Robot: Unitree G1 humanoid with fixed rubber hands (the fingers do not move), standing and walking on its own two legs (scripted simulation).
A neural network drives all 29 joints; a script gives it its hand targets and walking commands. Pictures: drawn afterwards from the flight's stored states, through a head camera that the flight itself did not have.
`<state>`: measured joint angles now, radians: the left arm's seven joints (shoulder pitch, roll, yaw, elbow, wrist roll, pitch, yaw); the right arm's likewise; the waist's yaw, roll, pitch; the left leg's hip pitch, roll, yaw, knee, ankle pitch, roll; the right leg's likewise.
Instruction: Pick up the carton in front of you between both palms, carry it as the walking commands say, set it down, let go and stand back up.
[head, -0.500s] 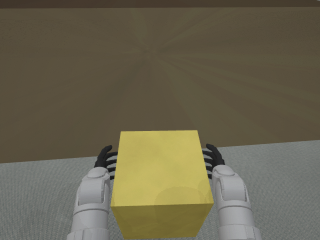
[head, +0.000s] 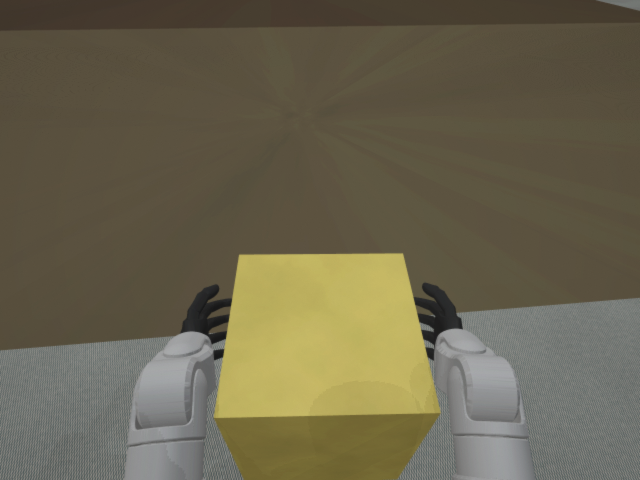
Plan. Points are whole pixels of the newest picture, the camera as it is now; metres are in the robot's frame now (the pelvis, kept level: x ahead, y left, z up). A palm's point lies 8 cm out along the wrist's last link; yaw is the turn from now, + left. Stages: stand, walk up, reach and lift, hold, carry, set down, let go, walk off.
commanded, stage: carry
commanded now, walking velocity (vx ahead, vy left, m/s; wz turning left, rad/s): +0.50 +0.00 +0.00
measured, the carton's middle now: (321, 372) +0.29 +0.00 +0.02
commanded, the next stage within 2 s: none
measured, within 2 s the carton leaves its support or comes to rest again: neither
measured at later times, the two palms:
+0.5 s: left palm (212, 219) +0.50 +0.16 +0.11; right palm (396, 209) +0.53 -0.13 +0.11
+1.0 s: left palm (232, 136) +0.83 +0.18 +0.10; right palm (365, 134) +0.81 -0.12 +0.11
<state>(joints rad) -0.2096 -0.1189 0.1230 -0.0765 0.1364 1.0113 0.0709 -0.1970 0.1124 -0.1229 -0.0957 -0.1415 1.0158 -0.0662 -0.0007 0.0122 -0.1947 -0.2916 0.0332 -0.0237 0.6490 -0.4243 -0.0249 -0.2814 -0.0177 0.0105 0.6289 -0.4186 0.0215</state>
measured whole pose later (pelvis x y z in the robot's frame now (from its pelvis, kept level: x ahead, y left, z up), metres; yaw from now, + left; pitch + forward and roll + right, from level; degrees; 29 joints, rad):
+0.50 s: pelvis +0.25 +0.00 +0.02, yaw +2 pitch +6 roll +2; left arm -0.15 -0.13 0.11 -0.37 0.10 1.21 0.10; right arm -0.16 0.13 -0.10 -0.36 -0.11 1.21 -0.08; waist 0.04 -0.02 -0.12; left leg -0.57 0.05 0.14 0.78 -0.27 0.01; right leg -0.06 -0.03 -0.17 0.28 -0.32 -0.03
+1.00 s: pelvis +0.56 +0.04 +0.03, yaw -2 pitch +4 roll -2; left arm -0.11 -0.13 0.07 -0.38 0.11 1.17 0.10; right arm -0.11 0.13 -0.10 -0.37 -0.09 1.16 -0.08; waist -0.02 0.00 -0.08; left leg -0.05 0.02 0.22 0.23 -0.26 0.06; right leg -0.63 -0.10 -0.14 0.73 -0.10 0.00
